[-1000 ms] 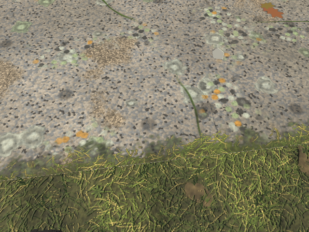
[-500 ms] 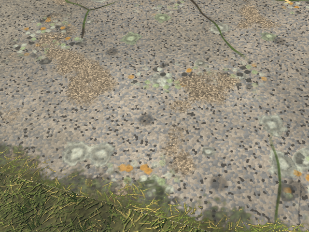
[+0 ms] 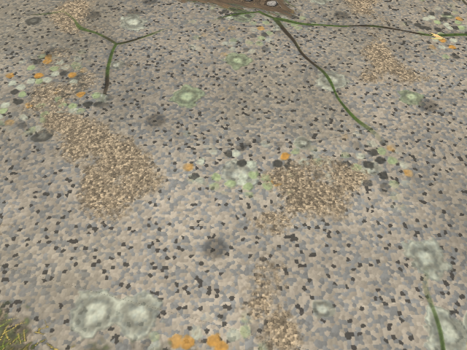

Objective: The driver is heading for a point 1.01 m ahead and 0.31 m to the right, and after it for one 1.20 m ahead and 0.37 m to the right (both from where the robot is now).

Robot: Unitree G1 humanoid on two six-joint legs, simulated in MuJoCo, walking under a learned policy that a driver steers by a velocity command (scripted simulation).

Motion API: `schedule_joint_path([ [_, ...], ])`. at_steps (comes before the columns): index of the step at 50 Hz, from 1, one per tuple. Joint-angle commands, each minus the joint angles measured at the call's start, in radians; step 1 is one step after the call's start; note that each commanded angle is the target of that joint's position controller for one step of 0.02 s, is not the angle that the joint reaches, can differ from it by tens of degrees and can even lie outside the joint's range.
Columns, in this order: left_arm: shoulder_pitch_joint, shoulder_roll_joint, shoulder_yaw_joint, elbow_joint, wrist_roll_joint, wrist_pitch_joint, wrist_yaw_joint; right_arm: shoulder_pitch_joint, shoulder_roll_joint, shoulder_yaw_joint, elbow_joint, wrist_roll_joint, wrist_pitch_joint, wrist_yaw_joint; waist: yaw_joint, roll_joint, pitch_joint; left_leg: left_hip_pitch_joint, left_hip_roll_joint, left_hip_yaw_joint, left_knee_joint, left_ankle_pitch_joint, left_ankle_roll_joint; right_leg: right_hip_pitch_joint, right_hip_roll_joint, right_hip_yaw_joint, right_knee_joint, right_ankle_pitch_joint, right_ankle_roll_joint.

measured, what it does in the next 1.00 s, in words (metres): walks ahead, turning right: right foot, then left foot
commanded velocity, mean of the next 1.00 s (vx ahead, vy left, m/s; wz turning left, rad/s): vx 0.08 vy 0.00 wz -0.46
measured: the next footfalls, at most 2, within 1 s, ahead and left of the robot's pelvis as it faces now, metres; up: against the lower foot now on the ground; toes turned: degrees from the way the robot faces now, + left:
right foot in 0.18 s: +0.26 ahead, -0.14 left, +0.00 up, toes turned -6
left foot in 0.62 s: +0.29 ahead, +0.07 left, +0.00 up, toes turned -32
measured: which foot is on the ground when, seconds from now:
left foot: down 0.00-0.20, up 0.22-0.60, down 0.62-1.00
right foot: up 0.00-0.16, down 0.18-0.64, up 0.66-1.00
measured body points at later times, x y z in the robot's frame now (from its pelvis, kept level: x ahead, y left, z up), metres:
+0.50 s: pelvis +0.16 -0.03 -0.01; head +0.20 -0.06 +0.43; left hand +0.37 +0.21 -0.10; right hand +0.24 -0.34 -0.12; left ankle +0.25 +0.12 -0.71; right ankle +0.22 -0.13 -0.75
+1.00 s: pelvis +0.19 -0.01 -0.01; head +0.22 -0.02 +0.44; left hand +0.47 +0.13 -0.11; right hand +0.16 -0.31 -0.11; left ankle +0.26 +0.10 -0.75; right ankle +0.12 -0.12 -0.73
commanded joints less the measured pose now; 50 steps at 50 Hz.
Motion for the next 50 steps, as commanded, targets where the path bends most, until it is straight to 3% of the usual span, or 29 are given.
schedule_joint_path([
  [1, -0.025, 0.023, 0.0, -0.053, 0.004, -0.011, -0.013, -0.064, -0.151, -0.035, -0.053, -0.004, -0.017, -0.018, 0.005, 0.098, -0.015, -0.107, 0.233, 0.01, -0.08, 0.522, 0.119, 0.168, 0.038, -0.031, -0.174, 0.212, -0.003],
  [4, -0.054, 0.053, 0.011, -0.085, 0.002, -0.009, -0.033, -0.06, -0.172, -0.043, -0.027, 0.011, 0.003, -0.029, 0.0, 0.111, -0.025, 0.0, 0.278, 0.014, -0.017, 0.537, 0.102, 0.153, 0.056, -0.032, -0.247, 0.186, -0.025],
  [7, -0.012, 0.094, 0.033, -0.106, 0.015, -0.004, -0.053, -0.087, -0.189, -0.054, -0.022, 0.032, 0.033, -0.05, 0.037, 0.129, -0.052, 0.083, 0.306, 0.011, 0.144, 0.657, 0.068, 0.179, 0.092, -0.067, -0.284, 0.019, -0.068],
  [8, 0.073, 0.114, 0.048, -0.088, 0.017, -0.004, -0.054, -0.104, -0.186, -0.054, -0.027, 0.036, 0.045, -0.058, 0.082, 0.116, -0.09, 0.069, 0.282, 0.031, 0.273, 0.694, 0.042, 0.278, 0.125, -0.09, -0.335, 0.03, -0.088],
  [9, 0.157, 0.167, 0.072, -0.071, 0.019, -0.005, -0.043, -0.075, -0.168, -0.048, -0.031, 0.029, 0.05, -0.063, 0.111, 0.046, -0.147, 0.019, 0.209, 0.066, 0.475, 0.607, -0.011, 0.425, 0.136, -0.059, -0.398, 0.232, -0.122],
  [10, 0.195, 0.266, 0.092, -0.089, 0.023, 0.001, -0.023, 0.006, -0.117, -0.028, -0.058, -0.015, 0.044, -0.059, 0.076, -0.171, -0.252, -0.243, 0.097, 0.081, 0.816, 0.079, -0.087, 0.7, -0.079, 0.228, -0.333, 0.712, -0.239],
  [11, 0.174, 0.264, 0.082, -0.119, 0.03, 0.006, -0.02, 0.062, -0.076, -0.007, -0.07, -0.014, 0.038, -0.041, 0.04, -0.255, -0.413, -0.501, -0.063, -0.066, 1.09, -0.522, -0.127, 0.907, -0.263, 0.624, -0.415, 0.685, -0.448],
  [12, 0.141, 0.202, 0.069, -0.148, 0.021, 0.014, -0.023, 0.023, -0.152, -0.022, -0.05, 0.013, 0.036, -0.027, 0.087, -0.091, -0.434, -0.526, 0.012, -0.193, 1.144, -0.466, -0.108, 0.856, -0.221, 0.556, -0.457, 0.479, -0.413],
  [13, 0.083, 0.161, 0.059, -0.162, 0.011, 0.021, -0.018, -0.055, -0.155, -0.023, -0.072, 0.032, 0.042, -0.027, 0.08, -0.038, -0.325, -0.568, 0.043, -0.173, 1.117, -0.387, -0.097, 0.751, -0.175, 0.455, -0.476, 0.307, -0.365],
  [14, 0.044, 0.133, 0.05, -0.164, -0.001, 0.03, -0.012, -0.085, -0.147, -0.025, -0.067, 0.024, 0.054, -0.037, 0.059, 0.04, -0.22, -0.573, 0.08, -0.159, 1.035, -0.33, -0.099, 0.617, -0.132, 0.385, -0.512, 0.177, -0.315],
  [15, 0.015, 0.121, 0.047, -0.17, -0.002, 0.038, -0.003, -0.104, -0.158, -0.031, -0.073, 0.011, 0.067, -0.049, 0.042, 0.023, -0.17, -0.532, 0.105, -0.162, 0.948, -0.285, -0.101, 0.502, -0.102, 0.355, -0.54, 0.086, -0.291],
  [16, -0.002, 0.126, 0.048, -0.178, 0.01, 0.046, 0.001, -0.099, -0.15, -0.032, -0.075, 0.009, 0.078, -0.052, 0.021, -0.02, -0.145, -0.468, 0.098, -0.148, 0.892, -0.253, -0.105, 0.416, -0.062, 0.332, -0.564, 0.04, -0.275],
  [18, -0.014, 0.142, 0.057, -0.19, 0.022, 0.055, 0.012, -0.074, -0.12, -0.026, -0.067, 0.007, 0.08, -0.058, 0.011, -0.066, -0.148, -0.418, 0.075, -0.132, 0.782, -0.227, -0.122, 0.367, -0.029, 0.301, -0.571, 0.066, -0.272],
  [20, 0.0, 0.159, 0.066, -0.194, 0.016, 0.06, 0.026, -0.084, -0.111, -0.022, -0.065, 0.006, 0.077, -0.063, 0.022, -0.063, -0.176, -0.408, 0.069, -0.143, 0.699, -0.196, -0.14, 0.381, -0.028, 0.307, -0.557, 0.068, -0.275],
  [23, -0.011, 0.165, 0.071, -0.205, 0.007, 0.075, 0.041, -0.116, -0.11, -0.021, -0.069, 0.009, 0.077, -0.061, 0.038, -0.074, -0.182, -0.381, 0.062, -0.158, 0.601, -0.128, -0.153, 0.367, -0.008, 0.336, -0.557, -0.097, -0.252],
  [28, -0.005, 0.157, 0.074, -0.216, 0.005, 0.099, 0.041, -0.14, -0.117, -0.027, -0.079, 0.02, 0.052, -0.044, 0.057, -0.116, -0.157, -0.319, 0.04, -0.161, 0.42, -0.137, -0.134, 0.394, 0.0, 0.427, -0.528, -0.15, -0.231],
  [30, -0.023, 0.15, 0.072, -0.222, -0.005, 0.108, 0.042, -0.094, -0.117, -0.033, -0.065, 0.024, 0.039, -0.035, 0.024, -0.12, -0.151, -0.221, 0.034, -0.141, 0.24, -0.06, -0.108, 0.387, 0.024, 0.442, -0.484, -0.111, -0.204],
  [31, -0.012, 0.134, 0.067, -0.222, -0.01, 0.111, 0.043, -0.066, -0.139, -0.042, -0.057, 0.02, 0.036, -0.033, 0.011, -0.099, -0.148, -0.133, 0.076, -0.155, 0.134, 0.006, -0.085, 0.346, 0.062, 0.42, -0.44, -0.147, -0.168],
  [32, 0.031, 0.082, 0.054, -0.223, -0.006, 0.112, 0.041, -0.05, -0.212, -0.059, -0.065, 0.0, 0.04, -0.038, 0.034, 0.064, -0.164, -0.033, 0.281, -0.327, 0.064, 0.013, -0.011, 0.243, 0.146, 0.311, -0.258, -0.353, -0.109],
  [33, 0.006, 0.094, 0.061, -0.263, -0.013, 0.101, 0.038, -0.081, -0.274, -0.073, -0.062, -0.035, 0.051, -0.038, 0.061, 0.365, -0.091, -0.084, 0.437, -0.568, 0.0, 0.15, 0.144, 0.062, 0.292, 0.095, -0.048, -0.518, -0.053],
  [34, 0.036, 0.174, 0.085, -0.239, 0.008, 0.09, 0.036, -0.133, -0.215, -0.059, -0.097, -0.039, 0.047, -0.04, 0.057, 0.284, -0.094, -0.109, 0.473, -0.567, 0.017, 0.207, 0.191, 0.061, 0.219, 0.123, 0.168, -0.51, -0.017],
  [35, 0.063, 0.192, 0.097, -0.209, -0.001, 0.094, 0.033, -0.18, -0.166, -0.046, -0.113, -0.025, 0.048, -0.047, 0.074, 0.206, -0.092, -0.112, 0.419, -0.456, 0.047, 0.232, 0.155, 0.065, 0.21, 0.115, 0.252, -0.449, -0.002],
  [36, 0.088, 0.168, 0.095, -0.182, -0.004, 0.107, 0.038, -0.207, -0.145, -0.04, -0.122, -0.009, 0.05, -0.05, 0.081, 0.166, -0.084, -0.098, 0.356, -0.362, 0.068, 0.231, 0.113, 0.06, 0.202, 0.097, 0.303, -0.399, 0.019],
  [37, 0.092, 0.147, 0.09, -0.179, -0.001, 0.117, 0.04, -0.211, -0.133, -0.036, -0.122, 0.006, 0.052, -0.053, 0.07, 0.165, -0.074, -0.074, 0.339, -0.317, 0.078, 0.25, 0.104, 0.029, 0.194, 0.09, 0.356, -0.356, 0.036],
  [39, 0.06, 0.106, 0.076, -0.196, -0.011, 0.125, 0.035, -0.188, -0.132, -0.032, -0.117, 0.005, 0.062, -0.06, 0.048, 0.178, -0.06, -0.062, 0.304, -0.225, 0.072, 0.298, 0.111, 0.025, 0.178, 0.038, 0.342, -0.314, 0.06],
  [42, -0.021, 0.068, 0.057, -0.236, -0.01, 0.118, 0.033, -0.117, -0.154, -0.041, -0.097, 0.0, 0.076, -0.062, -0.005, 0.213, -0.089, 0.036, 0.319, -0.212, 0.086, 0.349, 0.143, 0.049, 0.153, 0.017, 0.174, -0.324, 0.078],
  [45, -0.026, 0.048, 0.041, -0.244, -0.001, 0.114, 0.024, -0.138, -0.189, -0.051, -0.094, 0.01, 0.081, -0.049, -0.007, 0.239, -0.114, 0.004, 0.336, -0.185, 0.098, 0.386, 0.153, 0.206, 0.129, -0.028, -0.016, -0.364, 0.062],
  [47, -0.015, 0.062, 0.043, -0.238, -0.002, 0.115, 0.02, -0.136, -0.198, -0.053, -0.084, 0.021, 0.082, -0.039, -0.009, 0.252, -0.116, -0.007, 0.346, -0.191, 0.111, 0.402, 0.158, 0.281, 0.135, -0.056, -0.129, -0.348, 0.047],
  [50, 0.06, 0.054, 0.043, -0.197, 0.002, 0.113, 0.012, -0.146, -0.18, -0.042, -0.06, 0.047, 0.082, -0.033, 0.041, 0.222, -0.103, -0.062, 0.316, -0.166, 0.175, 0.364, 0.108, 0.47, 0.154, -0.089, -0.49, -0.093, -0.016],
])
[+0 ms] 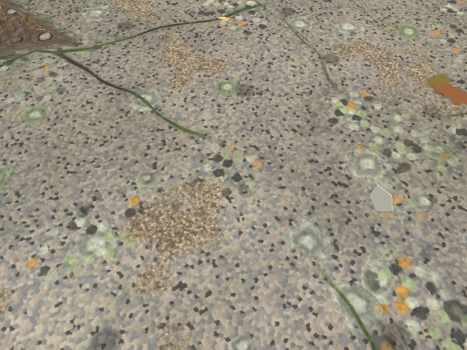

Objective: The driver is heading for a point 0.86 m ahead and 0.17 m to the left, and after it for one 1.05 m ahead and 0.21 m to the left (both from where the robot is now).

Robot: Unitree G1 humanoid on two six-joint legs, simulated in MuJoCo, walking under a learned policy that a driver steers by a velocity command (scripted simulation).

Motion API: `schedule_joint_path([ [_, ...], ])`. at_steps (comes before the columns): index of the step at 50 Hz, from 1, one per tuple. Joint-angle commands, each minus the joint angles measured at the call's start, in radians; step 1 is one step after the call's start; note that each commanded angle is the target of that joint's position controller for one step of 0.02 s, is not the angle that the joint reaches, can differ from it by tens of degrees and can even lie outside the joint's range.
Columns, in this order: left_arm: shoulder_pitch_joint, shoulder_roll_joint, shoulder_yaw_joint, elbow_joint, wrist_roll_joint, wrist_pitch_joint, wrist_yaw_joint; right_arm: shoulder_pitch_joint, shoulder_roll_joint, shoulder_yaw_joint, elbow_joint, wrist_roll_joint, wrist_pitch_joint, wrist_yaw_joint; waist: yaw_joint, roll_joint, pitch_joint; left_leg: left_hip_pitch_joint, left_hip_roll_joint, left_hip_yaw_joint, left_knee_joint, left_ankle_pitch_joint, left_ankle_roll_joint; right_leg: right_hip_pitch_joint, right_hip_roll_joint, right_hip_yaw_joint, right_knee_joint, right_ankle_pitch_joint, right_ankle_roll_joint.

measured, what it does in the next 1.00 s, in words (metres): walks ahead: right foot, then right foot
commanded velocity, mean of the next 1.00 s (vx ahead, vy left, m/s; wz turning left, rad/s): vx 0.24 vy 0.00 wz -0.05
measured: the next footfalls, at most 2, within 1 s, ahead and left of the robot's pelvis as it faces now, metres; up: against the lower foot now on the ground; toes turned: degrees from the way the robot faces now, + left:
right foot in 0.02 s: +0.03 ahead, -0.13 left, +0.00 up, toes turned +1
right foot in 0.96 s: +0.39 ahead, -0.15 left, +0.00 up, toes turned -3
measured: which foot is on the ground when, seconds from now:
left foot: down 0.00-0.96, up 0.98-1.00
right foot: up 0.00-0.00, down 0.02-0.52, up 0.54-0.94, down 0.96-1.00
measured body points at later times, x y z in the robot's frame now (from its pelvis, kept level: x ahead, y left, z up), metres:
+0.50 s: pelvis +0.03 +0.00 -0.01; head +0.02 +0.01 +0.44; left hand +0.14 +0.26 -0.13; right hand +0.10 -0.29 -0.12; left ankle +0.01 +0.11 -0.74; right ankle -0.01 -0.13 -0.74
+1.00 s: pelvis +0.25 -0.04 -0.02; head +0.28 -0.05 +0.43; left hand +0.49 +0.18 -0.09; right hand +0.19 -0.32 -0.15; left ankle +0.03 +0.11 -0.69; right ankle +0.35 -0.14 -0.74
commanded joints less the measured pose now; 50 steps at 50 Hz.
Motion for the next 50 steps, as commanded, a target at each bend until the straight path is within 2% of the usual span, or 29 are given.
schedule_joint_path([
  [1, 0.058, 0.104, 0.027, -0.045, 0.009, -0.015, 0.0, 0.036, -0.145, -0.031, -0.015, 0.014, -0.018, 0.005, 0.031, 0.128, -0.126, 0.034, 0.15, -0.138, -0.032, 0.332, 0.125, 0.222, -0.006, 0.006, -0.314, 0.28, -0.072],
  [2, 0.081, 0.168, 0.035, -0.056, 0.017, -0.014, 0.012, 0.052, -0.083, -0.008, -0.025, -0.031, -0.03, 0.013, 0.006, -0.073, -0.192, -0.088, 0.071, -0.056, 0.124, 0.069, 0.033, 0.374, -0.19, 0.219, -0.286, 0.565, -0.123],
  [3, 0.012, 0.168, 0.025, -0.057, 0.036, -0.018, 0.009, 0.037, -0.049, 0.005, -0.045, -0.041, -0.037, 0.014, -0.018, -0.247, -0.167, -0.147, 0.002, -0.028, 0.122, -0.23, -0.027, 0.268, -0.31, 0.309, -0.253, 0.63, -0.268],
  [4, -0.016, 0.107, 0.013, -0.066, 0.042, -0.034, 0.003, -0.026, -0.108, -0.007, -0.044, -0.037, -0.033, 0.006, 0.033, -0.186, -0.144, -0.123, 0.011, -0.059, 0.177, -0.258, -0.054, 0.213, -0.282, 0.298, -0.276, 0.508, -0.308],
  [5, -0.028, 0.082, 0.003, -0.048, 0.049, -0.047, 0.001, -0.045, -0.119, -0.013, -0.041, -0.026, -0.03, 0.006, 0.027, -0.182, -0.126, -0.125, 0.009, -0.069, 0.18, -0.228, -0.054, 0.204, -0.246, 0.268, -0.283, 0.453, -0.282],
  [8, -0.069, 0.095, 0.001, -0.028, 0.031, -0.065, 0.006, -0.015, -0.113, -0.014, -0.008, -0.026, -0.016, 0.001, 0.015, -0.178, -0.097, -0.078, 0.007, -0.085, 0.147, -0.146, -0.068, 0.17, -0.204, 0.221, -0.265, 0.5, -0.241],
  [10, -0.08, 0.069, -0.008, -0.011, 0.026, -0.064, 0.006, 0.029, -0.089, -0.005, 0.017, -0.025, -0.02, 0.008, -0.01, -0.135, -0.111, 0.022, 0.001, -0.072, 0.026, 0.009, -0.065, 0.143, -0.171, 0.18, -0.244, 0.482, -0.214],
  [12, -0.041, 0.061, -0.01, 0.014, 0.027, -0.064, 0.001, 0.017, -0.11, -0.002, 0.019, -0.034, -0.023, 0.011, 0.011, -0.083, -0.102, 0.101, 0.023, -0.097, -0.07, 0.238, -0.049, 0.116, -0.11, 0.154, -0.24, 0.254, -0.151],
  [13, -0.019, 0.065, -0.008, 0.015, 0.032, -0.061, -0.002, 0.012, -0.163, -0.015, 0.034, -0.027, -0.022, 0.01, 0.045, -0.011, -0.059, 0.075, 0.018, -0.086, -0.047, 0.197, -0.027, 0.088, -0.075, 0.134, -0.257, 0.163, -0.13],
  [14, -0.032, 0.069, -0.01, 0.022, 0.035, -0.058, -0.001, 0.007, -0.147, -0.015, 0.043, -0.022, -0.023, 0.011, 0.03, 0.011, -0.036, 0.042, 0.008, -0.083, -0.055, 0.129, -0.008, 0.096, -0.06, 0.119, -0.252, 0.121, -0.115],
  [16, -0.037, 0.071, -0.008, 0.037, 0.027, -0.055, 0.006, 0.012, -0.113, -0.007, 0.063, -0.028, -0.027, 0.009, 0.025, 0.011, -0.048, 0.047, -0.008, -0.072, -0.071, 0.053, -0.009, 0.104, -0.051, 0.107, -0.245, 0.036, -0.118],
  [18, -0.015, 0.109, 0.007, 0.047, 0.017, -0.043, 0.013, 0.025, -0.099, -0.006, 0.077, -0.016, -0.036, 0.002, 0.035, -0.032, -0.022, -0.008, -0.057, -0.014, 0.003, -0.141, 0.0, 0.077, -0.062, 0.148, -0.278, -0.24, -0.155],
  [20, 0.025, 0.132, 0.015, 0.059, 0.009, -0.047, 0.013, 0.015, -0.085, -0.005, 0.067, -0.007, -0.053, 0.0, 0.051, -0.117, 0.034, -0.108, -0.079, 0.013, 0.113, -0.203, 0.015, 0.053, -0.154, 0.292, -0.371, -0.451, -0.216],
  [22, 0.051, 0.141, 0.019, 0.078, -0.001, -0.065, 0.012, 0.007, -0.082, -0.006, 0.055, 0.006, -0.076, 0.006, 0.048, -0.164, 0.071, -0.142, -0.056, -0.014, 0.17, -0.189, 0.05, 0.037, -0.232, 0.405, -0.415, -0.478, -0.264],
  [24, 0.003, 0.119, 0.014, 0.075, -0.009, -0.077, 0.009, 0.077, -0.078, -0.009, 0.081, 0.012, -0.099, 0.019, -0.003, -0.164, 0.059, -0.032, -0.044, -0.029, 0.083, -0.167, 0.093, -0.016, -0.212, 0.359, -0.377, -0.406, -0.244],
  [25, -0.051, 0.096, 0.008, 0.06, -0.01, -0.08, 0.007, 0.157, -0.086, -0.014, 0.115, 0.013, -0.108, 0.024, -0.045, -0.131, 0.046, 0.1, -0.038, -0.054, 0.0, -0.135, 0.112, -0.096, -0.162, 0.285, -0.312, -0.338, -0.21],
  [26, -0.119, 0.044, -0.007, 0.027, -0.008, -0.089, 0.006, 0.245, -0.138, -0.029, 0.148, 0.006, -0.117, 0.025, -0.081, -0.004, 0.046, 0.173, 0.044, -0.2, -0.106, -0.239, 0.147, -0.189, -0.062, 0.135, -0.13, -0.228, -0.143],
  [27, -0.134, 0.01, -0.012, -0.004, -0.008, -0.109, 0.007, 0.326, -0.226, -0.051, 0.173, 0.004, -0.124, 0.03, -0.083, 0.229, 0.031, 0.309, 0.206, -0.521, -0.261, -0.352, 0.235, -0.352, 0.056, -0.031, 0.167, -0.138, -0.074],
  [28, -0.146, 0.076, 0.004, -0.016, -0.017, -0.128, 0.011, 0.336, -0.22, -0.047, 0.16, -0.01, -0.128, 0.034, -0.102, 0.247, 0.055, 0.357, 0.323, -0.727, -0.327, -0.283, 0.315, -0.505, 0.042, 0.029, 0.353, -0.268, -0.07],
  [29, -0.102, 0.096, 0.013, 0.002, -0.027, -0.142, 0.005, 0.296, -0.179, -0.035, 0.144, -0.014, -0.133, 0.031, -0.063, 0.148, 0.055, 0.385, 0.313, -0.677, -0.3, -0.224, 0.307, -0.552, -0.009, 0.074, 0.459, -0.216, -0.087],
  [30, -0.068, 0.085, 0.01, 0.022, -0.027, -0.151, -0.002, 0.271, -0.158, -0.03, 0.132, -0.01, -0.134, 0.029, -0.045, 0.105, 0.035, 0.419, 0.281, -0.601, -0.293, -0.188, 0.28, -0.583, -0.037, 0.067, 0.488, -0.128, -0.102],
  [34, -0.11, 0.05, 0.007, 0.025, -0.006, -0.152, -0.029, 0.254, -0.093, -0.002, 0.132, -0.008, -0.111, 0.027, -0.039, 0.104, 0.036, 0.36, 0.173, -0.32, -0.346, 0.13, 0.207, -0.507, -0.082, -0.001, 0.336, 0.093, -0.085],
  [38, -0.21, -0.001, -0.016, -0.007, -0.008, -0.153, -0.046, 0.272, -0.137, -0.008, 0.137, -0.007, -0.095, 0.008, -0.062, 0.096, 0.054, 0.245, 0.119, -0.171, -0.375, 0.235, 0.191, -0.352, -0.044, -0.057, 0.061, 0.271, -0.049],
  [43, -0.268, 0.048, -0.01, -0.035, -0.017, -0.156, -0.056, 0.296, -0.163, -0.02, 0.161, 0.011, -0.092, 0.006, -0.044, 0.118, 0.093, 0.259, 0.182, -0.156, -0.374, 0.278, 0.181, -0.257, -0.032, -0.04, -0.08, 0.323, -0.088],
  [45, -0.213, 0.086, 0.005, -0.025, -0.013, -0.158, -0.055, 0.278, -0.18, -0.028, 0.161, 0.01, -0.086, 0.006, 0.007, 0.125, 0.043, 0.31, 0.194, -0.134, -0.279, 0.538, 0.159, -0.162, -0.006, -0.054, -0.097, 0.281, -0.124],
  [47, 0.05, 0.149, 0.043, 0.055, -0.012, -0.151, -0.038, 0.262, -0.176, -0.027, 0.155, 0.002, -0.073, 0.003, 0.145, 0.114, -0.13, 0.24, 0.132, -0.071, 0.038, 0.799, 0.115, 0.196, 0.038, -0.088, -0.102, 0.269, -0.178],
  [48, 0.233, 0.21, 0.061, 0.091, -0.001, -0.144, -0.023, 0.27, -0.133, -0.009, 0.129, -0.017, -0.072, 0.002, 0.207, 0.0, -0.27, -0.003, 0.081, -0.06, 0.357, 0.504, 0.084, 0.519, -0.154, 0.134, -0.077, 0.202, -0.237],
  [49, 0.271, 0.277, 0.066, 0.111, 0.011, -0.146, -0.032, 0.417, 0.03, 0.036, 0.118, -0.004, -0.09, 0.009, 0.115, -0.303, -0.442, -0.32, -0.117, -0.106, 0.709, -0.282, 0.033, 0.768, -0.404, 0.656, -0.248, -0.105, -0.394],
  [50, 0.238, 0.167, 0.04, 0.11, 0.006, -0.15, -0.032, 0.326, -0.102, 0.003, 0.126, 0.03, -0.11, 0.014, 0.156, -0.203, -0.355, -0.424, -0.08, -0.218, 0.822, -0.302, 0.047, 0.667, -0.388, 0.728, -0.371, -0.252, -0.359],
])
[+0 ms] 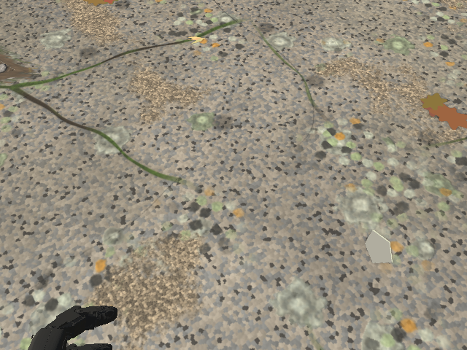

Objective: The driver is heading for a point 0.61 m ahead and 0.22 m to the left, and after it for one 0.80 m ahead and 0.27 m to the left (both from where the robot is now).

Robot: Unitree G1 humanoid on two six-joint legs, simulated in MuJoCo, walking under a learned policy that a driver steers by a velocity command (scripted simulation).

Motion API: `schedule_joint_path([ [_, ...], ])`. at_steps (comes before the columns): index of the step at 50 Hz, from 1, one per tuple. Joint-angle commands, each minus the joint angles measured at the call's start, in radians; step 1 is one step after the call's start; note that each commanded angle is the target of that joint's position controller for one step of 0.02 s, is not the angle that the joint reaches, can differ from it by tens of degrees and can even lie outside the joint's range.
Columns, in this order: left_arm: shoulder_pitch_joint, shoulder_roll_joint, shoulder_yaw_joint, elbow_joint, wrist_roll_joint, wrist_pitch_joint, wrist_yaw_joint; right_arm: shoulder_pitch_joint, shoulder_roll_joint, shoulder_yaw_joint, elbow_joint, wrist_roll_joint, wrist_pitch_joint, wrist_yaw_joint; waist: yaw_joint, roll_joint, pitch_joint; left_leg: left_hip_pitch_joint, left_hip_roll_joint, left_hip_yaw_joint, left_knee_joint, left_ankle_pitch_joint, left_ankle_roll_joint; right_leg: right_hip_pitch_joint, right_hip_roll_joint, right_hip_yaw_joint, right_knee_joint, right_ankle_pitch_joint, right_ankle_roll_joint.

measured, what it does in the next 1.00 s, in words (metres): walks ahead, turning left: left foot, then right foot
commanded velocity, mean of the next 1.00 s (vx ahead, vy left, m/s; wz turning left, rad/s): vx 0.49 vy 0.00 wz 0.49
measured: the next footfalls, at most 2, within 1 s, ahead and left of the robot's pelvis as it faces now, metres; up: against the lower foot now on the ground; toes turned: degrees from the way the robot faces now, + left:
left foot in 0.50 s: +0.43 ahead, +0.16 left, +0.00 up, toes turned +17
right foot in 0.98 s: +0.77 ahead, +0.07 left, +0.00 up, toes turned +35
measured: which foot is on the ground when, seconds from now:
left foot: up 0.00-0.48, down 0.50-0.98, up 1.00-1.00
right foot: down 0.00-0.52, up 0.54-0.96, down 0.98-1.00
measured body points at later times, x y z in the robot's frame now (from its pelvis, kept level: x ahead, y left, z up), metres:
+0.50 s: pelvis +0.28 +0.04 +0.00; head +0.32 +0.06 +0.44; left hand +0.23 +0.32 -0.14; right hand +0.54 -0.14 -0.09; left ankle +0.39 +0.15 -0.72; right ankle +0.11 -0.10 -0.71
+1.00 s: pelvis +0.58 +0.10 +0.00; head +0.60 +0.12 +0.45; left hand +0.65 +0.43 -0.07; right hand +0.77 -0.14 -0.10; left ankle +0.39 +0.15 -0.71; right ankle +0.73 +0.05 -0.72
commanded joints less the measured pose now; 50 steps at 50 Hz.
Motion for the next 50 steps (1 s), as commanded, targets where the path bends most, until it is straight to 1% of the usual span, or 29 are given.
schedule_joint_path([
  [1, 0.316, 0.155, 0.051, 0.049, 0.002, -0.003, 0.015, -0.062, -0.158, -0.032, -0.121, 0.047, -0.051, 0.006, 0.179, -0.162, -0.188, -0.698, 0.007, -0.082, 0.53, 0.052, 0.042, 0.698, -0.377, 0.632, -0.351, -0.382, -0.179],
  [2, 0.248, 0.133, 0.044, 0.048, 0.005, -0.008, 0.015, -0.105, -0.147, -0.031, -0.127, 0.039, -0.053, 0.0, 0.143, -0.083, -0.118, -0.656, 0.059, -0.061, 0.49, 0.146, 0.044, 0.557, -0.341, 0.501, -0.37, -0.237, -0.153],
  [3, 0.203, 0.101, 0.037, 0.051, 0.014, -0.016, 0.012, -0.115, -0.132, -0.035, -0.123, 0.021, -0.047, -0.004, 0.11, -0.071, -0.077, -0.612, 0.089, -0.062, 0.439, 0.205, 0.04, 0.454, -0.298, 0.392, -0.393, -0.126, -0.134],
  [4, 0.178, 0.084, 0.034, 0.058, 0.026, -0.024, 0.011, -0.084, -0.113, -0.037, -0.114, 0.017, -0.032, -0.004, 0.075, -0.102, -0.074, -0.545, 0.115, -0.073, 0.412, 0.247, 0.039, 0.388, -0.269, 0.308, -0.421, -0.07, -0.119],
  [7, 0.168, 0.082, 0.038, 0.094, 0.022, -0.045, 0.012, -0.08, -0.065, -0.035, -0.116, 0.017, 0.004, -0.004, 0.046, -0.082, -0.028, -0.535, 0.128, -0.07, 0.365, 0.282, 0.023, 0.298, -0.257, 0.176, -0.486, 0.031, -0.128],
  [9, 0.182, 0.105, 0.045, 0.114, 0.026, -0.05, 0.019, -0.136, -0.065, -0.036, -0.144, 0.011, 0.013, -0.006, 0.051, -0.06, 0.007, -0.608, 0.127, -0.087, 0.299, 0.36, 0.01, 0.299, -0.258, 0.116, -0.507, 0.081, -0.133],
  [11, 0.196, 0.118, 0.046, 0.127, 0.028, -0.047, 0.028, -0.184, -0.067, -0.035, -0.164, 0.007, 0.006, 0.002, 0.063, -0.049, 0.019, -0.644, 0.115, -0.085, 0.187, 0.475, 0.004, 0.326, -0.245, 0.05, -0.513, 0.129, -0.126],
  [14, 0.214, 0.144, 0.047, 0.135, 0.023, -0.039, 0.039, -0.29, -0.051, -0.023, -0.199, 0.002, -0.005, 0.025, 0.1, -0.03, 0.038, -0.614, 0.099, -0.005, -0.005, 0.609, 0.006, 0.35, -0.225, -0.048, -0.521, 0.181, -0.102],
  [18, 0.311, 0.172, 0.054, 0.172, 0.009, -0.009, 0.046, -0.427, -0.033, -0.008, -0.273, 0.004, -0.008, 0.055, 0.157, -0.009, 0.071, -0.683, 0.085, 0.052, -0.141, 0.588, 0.03, 0.521, -0.271, -0.096, -0.471, 0.257, -0.093],
  [20, 0.328, 0.186, 0.058, 0.179, 0.001, 0.013, 0.047, -0.456, -0.042, -0.01, -0.309, 0.006, -0.007, 0.07, 0.153, -0.022, 0.066, -0.693, 0.064, 0.086, -0.174, 0.509, 0.053, 0.602, -0.293, -0.116, -0.409, 0.382, -0.08],
  [22, 0.308, 0.215, 0.065, 0.168, -0.001, 0.03, 0.055, -0.42, -0.074, -0.025, -0.327, 0.007, -0.002, 0.079, 0.111, -0.065, 0.007, -0.588, 0.001, 0.146, -0.177, 0.406, 0.088, 0.642, -0.297, -0.146, -0.284, 0.718, -0.057],
  [23, 0.298, 0.229, 0.069, 0.161, -0.002, 0.04, 0.06, -0.352, -0.102, -0.041, -0.32, 0.008, 0.002, 0.079, 0.066, -0.09, -0.045, -0.491, -0.039, 0.171, -0.167, 0.353, 0.111, 0.644, -0.293, -0.157, -0.168, 0.874, -0.046],
  [24, 0.284, 0.235, 0.069, 0.154, -0.002, 0.048, 0.065, -0.225, -0.146, -0.067, -0.295, 0.011, 0.005, 0.074, -0.007, -0.093, -0.115, -0.318, -0.081, 0.179, -0.193, 0.346, 0.142, 0.594, -0.275, -0.17, 0.01, 0.924, -0.027],
  [25, 0.271, 0.225, 0.062, 0.14, -0.001, 0.047, 0.07, -0.05, -0.21, -0.102, -0.255, 0.012, 0.012, 0.056, -0.099, -0.048, -0.201, -0.026, -0.074, 0.105, -0.256, 0.388, 0.188, 0.415, -0.235, -0.178, 0.27, 0.763, 0.013],
  [26, 0.355, 0.088, 0.02, 0.091, 0.032, 0.025, 0.057, -0.01, -0.323, -0.127, -0.245, 0.012, 0.017, 0.037, -0.02, 0.198, -0.291, 0.347, 0.184, -0.378, -0.28, 0.299, 0.338, -0.03, -0.078, -0.157, 0.646, -0.044, 0.078],
  [27, 0.326, 0.098, 0.009, 0.07, 0.016, -0.023, 0.04, -0.007, -0.296, -0.11, -0.282, 0.003, 0.002, 0.042, -0.024, 0.169, -0.451, 0.485, 0.323, -0.821, -0.458, 0.196, 0.459, -0.222, 0.048, 0.093, 0.828, -0.462, 0.083],
  [28, 0.201, 0.17, 0.03, 0.037, -0.025, -0.049, 0.026, -0.028, -0.224, -0.089, -0.276, -0.008, -0.009, 0.046, -0.061, 0.088, -0.347, 0.428, 0.29, -0.685, -0.501, 0.222, 0.387, -0.321, -0.017, 0.166, 0.836, -0.38, 0.059],
  [29, 0.169, 0.161, 0.025, 0.021, -0.031, -0.064, 0.025, -0.083, -0.193, -0.081, -0.278, -0.005, -0.016, 0.045, -0.024, 0.041, -0.222, 0.276, 0.247, -0.53, -0.503, 0.301, 0.345, -0.322, -0.062, 0.153, 0.754, -0.289, 0.041],
  [30, 0.173, 0.152, 0.026, 0.034, -0.01, -0.066, 0.033, -0.157, -0.166, -0.073, -0.29, -0.002, -0.018, 0.044, 0.027, -0.023, -0.149, 0.123, 0.199, -0.418, -0.509, 0.404, 0.31, -0.266, -0.102, 0.146, 0.656, -0.231, 0.046],
  [31, 0.19, 0.164, 0.035, 0.043, 0.006, -0.055, 0.037, -0.205, -0.133, -0.061, -0.309, -0.01, -0.019, 0.04, 0.063, -0.009, -0.115, 0.014, 0.164, -0.343, -0.529, 0.5, 0.293, -0.193, -0.129, 0.147, 0.59, -0.19, 0.055],
  [32, 0.207, 0.164, 0.038, 0.043, 0.013, -0.041, 0.036, -0.225, -0.126, -0.057, -0.321, -0.016, -0.019, 0.037, 0.086, 0.011, -0.106, -0.053, 0.144, -0.317, -0.552, 0.544, 0.292, -0.141, -0.136, 0.146, 0.561, -0.166, 0.069],
  [35, 0.194, 0.125, 0.031, 0.026, 0.03, -0.012, 0.039, -0.206, -0.158, -0.067, -0.318, -0.007, -0.024, 0.021, 0.096, 0.018, -0.086, -0.165, 0.111, -0.233, -0.577, 0.653, 0.299, -0.113, -0.124, 0.115, 0.431, -0.09, 0.125],
  [40, -0.002, 0.086, 0.01, -0.032, 0.019, -0.016, 0.033, -0.138, -0.184, -0.075, -0.296, 0.001, -0.009, -0.002, 0.02, 0.07, -0.047, -0.232, 0.042, -0.177, -0.557, 0.483, 0.222, -0.037, -0.05, 0.098, 0.036, 0.211, 0.15],
  [42, -0.045, 0.102, 0.013, -0.05, 0.008, -0.024, 0.025, -0.105, -0.191, -0.077, -0.282, 0.004, -0.005, -0.003, 0.003, 0.084, -0.045, -0.215, 0.063, -0.222, -0.538, 0.426, 0.211, -0.005, -0.031, 0.109, -0.026, 0.243, 0.144],
  [45, -0.039, 0.146, 0.03, -0.057, 0.003, -0.037, 0.014, -0.093, -0.174, -0.075, -0.274, 0.008, 0.002, -0.008, 0.019, 0.104, -0.05, -0.126, 0.104, -0.317, -0.451, 0.378, 0.193, 0.015, -0.029, 0.149, -0.093, 0.171, 0.114],
  [47, 0.03, 0.167, 0.043, -0.042, 0.001, -0.047, 0.013, -0.114, -0.169, -0.075, -0.28, 0.004, 0.009, -0.011, 0.063, 0.133, -0.059, -0.107, 0.11, -0.359, -0.381, 0.406, 0.174, 0.097, -0.025, 0.136, -0.117, 0.086, 0.079],
  [48, 0.119, 0.186, 0.057, -0.018, 0.007, -0.052, 0.018, -0.121, -0.141, -0.066, -0.286, 0.001, 0.011, -0.009, 0.109, 0.127, -0.101, -0.124, 0.068, -0.34, -0.294, 0.446, 0.147, 0.226, -0.028, 0.122, -0.151, 0.082, 0.052],
  [49, 0.251, 0.23, 0.072, -0.004, 0.025, -0.057, 0.025, -0.115, -0.081, -0.043, -0.3, -0.008, 0.009, -0.005, 0.165, 0.05, -0.225, -0.211, 0.007, -0.271, -0.052, 0.377, 0.11, 0.459, -0.16, 0.239, -0.137, 0.029, -0.005],
  [50, 0.359, 0.321, 0.093, 0.02, 0.041, -0.045, 0.028, 0.02, -0.013, -0.022, -0.328, 0.012, 0.0, -0.004, 0.119, -0.258, -0.36, -0.557, -0.144, -0.128, 0.295, -0.006, 0.032, 0.808, -0.396, 0.68, -0.215, -0.172, -0.166],
])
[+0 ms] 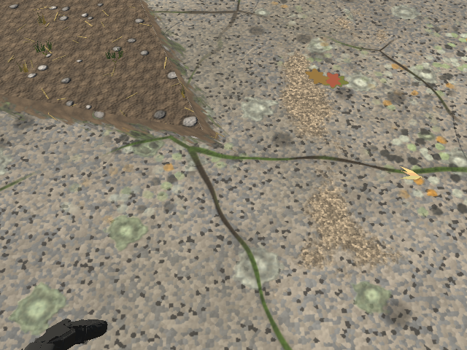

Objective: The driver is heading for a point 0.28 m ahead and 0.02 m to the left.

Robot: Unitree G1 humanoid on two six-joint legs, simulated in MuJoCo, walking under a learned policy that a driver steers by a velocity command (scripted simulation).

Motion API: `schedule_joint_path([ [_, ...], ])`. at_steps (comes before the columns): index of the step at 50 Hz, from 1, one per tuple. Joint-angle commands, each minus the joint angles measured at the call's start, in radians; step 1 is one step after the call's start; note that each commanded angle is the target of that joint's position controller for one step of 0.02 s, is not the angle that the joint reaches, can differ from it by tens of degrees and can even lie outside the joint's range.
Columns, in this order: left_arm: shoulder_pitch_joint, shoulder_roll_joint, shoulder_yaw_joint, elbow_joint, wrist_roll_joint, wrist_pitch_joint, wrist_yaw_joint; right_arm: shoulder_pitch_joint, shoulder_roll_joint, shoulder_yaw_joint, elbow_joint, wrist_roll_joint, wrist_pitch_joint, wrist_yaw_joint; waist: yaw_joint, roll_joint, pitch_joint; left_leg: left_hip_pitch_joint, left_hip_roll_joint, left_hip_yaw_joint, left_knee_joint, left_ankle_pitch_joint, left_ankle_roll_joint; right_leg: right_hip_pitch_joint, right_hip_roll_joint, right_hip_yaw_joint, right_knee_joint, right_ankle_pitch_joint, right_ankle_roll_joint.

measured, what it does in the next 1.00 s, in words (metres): walks ahead: left foot, then right foot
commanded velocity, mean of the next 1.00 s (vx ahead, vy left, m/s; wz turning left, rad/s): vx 0.16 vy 0.00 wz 0.15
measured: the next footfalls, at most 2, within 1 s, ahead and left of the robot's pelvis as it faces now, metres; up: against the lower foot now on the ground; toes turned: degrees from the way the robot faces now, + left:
left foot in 0.40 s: +0.30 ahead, +0.13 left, +0.00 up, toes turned +5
right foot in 0.68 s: +0.27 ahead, -0.13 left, +0.00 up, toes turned +6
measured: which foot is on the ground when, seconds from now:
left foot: up 0.00-0.38, down 0.40-1.00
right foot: down 0.00-0.42, up 0.44-0.66, down 0.68-1.00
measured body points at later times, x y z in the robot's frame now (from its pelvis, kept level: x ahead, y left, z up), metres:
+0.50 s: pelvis +0.19 +0.02 +0.01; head +0.22 +0.03 +0.46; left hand +0.22 +0.30 -0.13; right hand +0.42 -0.19 -0.07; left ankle +0.26 +0.13 -0.72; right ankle +0.12 -0.13 -0.69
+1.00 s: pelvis +0.24 +0.00 +0.01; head +0.25 -0.01 +0.46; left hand +0.29 +0.26 -0.13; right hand +0.38 -0.25 -0.12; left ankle +0.26 +0.13 -0.72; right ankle +0.23 -0.13 -0.72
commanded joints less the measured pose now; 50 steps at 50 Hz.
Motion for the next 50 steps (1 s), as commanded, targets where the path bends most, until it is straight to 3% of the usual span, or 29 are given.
schedule_joint_path([
  [1, 0.326, 0.237, 0.081, 0.014, -0.006, 0.0, 0.002, 0.109, -0.06, 0.013, -0.099, 0.024, -0.025, -0.001, 0.121, -0.285, -0.298, -0.647, 0.034, 0.043, 0.608, -0.099, -0.025, 0.803, -0.46, 0.801, -0.211, -0.485, -0.256],
  [2, 0.283, 0.161, 0.061, 0.001, -0.012, 0.005, 0.004, 0.017, -0.127, -0.005, -0.092, 0.021, -0.021, -0.002, 0.148, -0.17, -0.166, -0.685, 0.074, 0.04, 0.66, -0.002, -0.031, 0.689, -0.41, 0.662, -0.235, -0.515, -0.213],
  [3, 0.24, 0.133, 0.05, 0.0, -0.004, 0.013, 0.004, -0.051, -0.128, -0.006, -0.101, 0.006, -0.017, -0.004, 0.141, -0.098, -0.088, -0.659, 0.106, 0.077, 0.648, 0.076, -0.034, 0.567, -0.362, 0.511, -0.236, -0.394, -0.18],
  [4, 0.209, 0.11, 0.041, 0.009, 0.002, 0.018, 0.003, -0.098, -0.112, -0.005, -0.113, -0.007, -0.019, -0.002, 0.128, -0.078, -0.027, -0.633, 0.129, 0.081, 0.598, 0.126, -0.033, 0.461, -0.317, 0.407, -0.255, -0.266, -0.175],
  [5, 0.186, 0.091, 0.032, 0.014, 0.012, 0.017, 0.005, -0.112, -0.094, -0.006, -0.119, -0.006, -0.018, 0.002, 0.104, -0.094, 0.008, -0.583, 0.146, 0.08, 0.557, 0.153, -0.034, 0.384, -0.283, 0.323, -0.269, -0.103, -0.17],
  [8, 0.175, 0.097, 0.032, 0.043, 0.006, 0.006, 0.003, -0.089, -0.039, 0.005, -0.117, -0.008, -0.009, 0.003, 0.061, -0.107, -0.009, -0.493, 0.135, 0.124, 0.419, 0.126, -0.059, 0.325, -0.258, 0.15, -0.254, 0.428, -0.197],
  [11, 0.154, 0.143, 0.042, 0.07, -0.007, 0.017, 0.011, -0.131, 0.001, 0.025, -0.13, -0.022, -0.006, 0.006, 0.059, -0.104, -0.054, -0.427, 0.14, 0.168, 0.21, 0.261, -0.076, 0.322, -0.247, 0.043, -0.252, 0.605, -0.205],
  [13, 0.162, 0.155, 0.042, 0.086, -0.015, 0.032, 0.017, -0.175, 0.006, 0.031, -0.13, -0.018, -0.007, 0.015, 0.077, -0.111, -0.073, -0.341, 0.126, 0.202, 0.083, 0.391, -0.074, 0.309, -0.221, -0.011, -0.254, 0.59, -0.185],
  [16, 0.203, 0.167, 0.041, 0.116, -0.024, 0.05, 0.02, -0.245, -0.015, 0.025, -0.148, -0.018, -0.008, 0.026, 0.103, -0.108, -0.074, -0.295, 0.107, 0.206, -0.037, 0.443, -0.057, 0.357, -0.234, -0.005, -0.218, 0.516, -0.169],
  [19, 0.183, 0.169, 0.039, 0.13, -0.04, 0.062, 0.023, -0.212, -0.041, 0.01, -0.138, -0.028, -0.013, 0.029, 0.06, -0.094, -0.08, -0.165, 0.081, 0.224, -0.212, 0.515, -0.004, 0.361, -0.225, 0.006, -0.105, 0.425, -0.127],
  [20, 0.213, 0.145, 0.03, 0.14, -0.033, 0.06, 0.021, -0.178, -0.076, -0.003, -0.127, -0.035, -0.013, 0.021, 0.05, -0.062, -0.103, -0.057, 0.098, 0.203, -0.265, 0.653, 0.025, 0.33, -0.18, -0.011, -0.026, 0.383, -0.088],
  [21, 0.228, 0.102, 0.012, 0.124, 0.0, 0.051, 0.02, -0.118, -0.144, -0.016, -0.13, -0.052, -0.01, 0.009, 0.04, 0.042, -0.196, 0.129, 0.253, 0.058, -0.2, 1.072, 0.082, 0.228, -0.121, -0.057, 0.132, 0.156, -0.033],
  [22, 0.344, 0.026, -0.02, 0.138, 0.014, 0.051, 0.014, -0.129, -0.122, 0.001, -0.134, -0.07, 0.0, 0.005, 0.087, 0.221, -0.292, 0.286, 0.45, -0.15, -0.173, 1.259, 0.261, 0.064, -0.052, -0.053, 0.321, -0.392, 0.03],
  [23, 0.316, 0.075, -0.011, 0.15, -0.001, 0.071, 0.012, -0.123, -0.028, 0.025, -0.121, -0.051, 0.005, 0.014, 0.056, 0.192, -0.31, 0.24, 0.45, -0.187, -0.206, 1.116, 0.289, 0.036, -0.069, 0.019, 0.405, -0.607, 0.057],
  [24, 0.268, 0.113, 0.0, 0.137, -0.015, 0.086, 0.013, -0.152, -0.019, 0.031, -0.111, -0.039, 0.005, 0.023, 0.055, 0.162, -0.234, 0.182, 0.402, -0.15, -0.235, 0.96, 0.255, -0.008, -0.083, 0.029, 0.442, -0.616, 0.066],
  [26, 0.225, 0.12, 0.009, 0.14, -0.008, 0.12, 0.033, -0.239, -0.056, 0.022, -0.106, -0.035, 0.006, 0.027, 0.078, 0.103, -0.138, 0.032, 0.353, -0.093, -0.293, 0.748, 0.197, -0.004, -0.104, 0.026, 0.4, -0.528, 0.085],
  [28, 0.249, 0.098, 0.007, 0.158, -0.006, 0.14, 0.045, -0.308, -0.072, 0.014, -0.101, -0.045, 0.012, 0.022, 0.114, 0.133, -0.111, -0.126, 0.302, -0.02, -0.332, 0.652, 0.168, 0.127, -0.093, 0.0, 0.31, -0.421, 0.099],
  [30, 0.267, 0.07, 0.001, 0.178, -0.005, 0.144, 0.047, -0.322, -0.052, 0.017, -0.088, -0.048, 0.016, 0.017, 0.118, 0.144, -0.125, -0.172, 0.27, 0.031, -0.338, 0.568, 0.158, 0.219, -0.078, -0.023, 0.211, -0.292, 0.094],
  [32, 0.267, 0.054, -0.002, 0.189, 0.003, 0.143, 0.044, -0.334, -0.032, 0.024, -0.07, -0.038, 0.019, 0.013, 0.129, 0.133, -0.122, -0.209, 0.241, 0.061, -0.327, 0.388, 0.128, 0.312, -0.064, -0.045, 0.057, -0.129, 0.072],
  [33, 0.249, 0.056, -0.003, 0.185, 0.016, 0.143, 0.041, -0.31, -0.013, 0.029, -0.051, -0.034, 0.019, 0.014, 0.125, 0.116, -0.108, -0.228, 0.213, 0.073, -0.328, 0.247, 0.087, 0.345, -0.064, -0.041, -0.015, -0.066, 0.055],
  [34, 0.224, 0.084, -0.001, 0.17, 0.028, 0.143, 0.041, -0.275, 0.001, 0.034, -0.028, -0.037, 0.017, 0.015, 0.107, 0.081, -0.072, -0.257, 0.183, 0.084, -0.321, 0.113, 0.037, 0.351, -0.107, 0.006, -0.06, -0.033, 0.03],
  [35, 0.197, 0.14, 0.009, 0.156, 0.019, 0.143, 0.047, -0.253, -0.007, 0.031, -0.022, -0.045, 0.018, 0.017, 0.07, -0.003, -0.018, -0.254, 0.138, 0.115, -0.297, 0.048, -0.002, 0.279, -0.149, 0.037, -0.083, -0.116, -0.006],
  [36, 0.161, 0.144, 0.013, 0.169, 0.008, 0.14, 0.046, -0.253, 0.001, 0.031, -0.02, -0.045, 0.02, 0.012, 0.053, -0.103, 0.02, -0.173, 0.096, 0.168, -0.27, 0.117, -0.031, 0.137, -0.137, 0.043, -0.119, -0.334, -0.033],
  [38, 0.132, 0.087, -0.002, 0.171, 0.015, 0.121, 0.046, -0.272, -0.017, 0.023, -0.005, -0.039, 0.02, 0.0, 0.059, -0.102, 0.032, -0.082, 0.1, 0.173, -0.213, 0.239, -0.03, 0.072, -0.123, 0.042, -0.161, -0.36, -0.009],
  [42, 0.168, 0.086, -0.006, 0.203, 0.002, 0.095, 0.044, -0.241, -0.015, 0.018, 0.042, -0.036, 0.02, -0.005, 0.073, -0.053, -0.007, -0.062, 0.111, 0.167, -0.198, 0.405, -0.017, 0.161, -0.103, 0.018, -0.115, -0.176, 0.009],
  [50, 0.183, 0.079, -0.012, 0.245, -0.002, 0.106, 0.046, -0.221, -0.021, 0.012, 0.134, -0.025, 0.027, -0.012, 0.08, -0.003, -0.021, -0.026, 0.116, 0.173, -0.187, 0.522, -0.028, 0.218, -0.084, -0.001, -0.097, -0.043, 0.0],
])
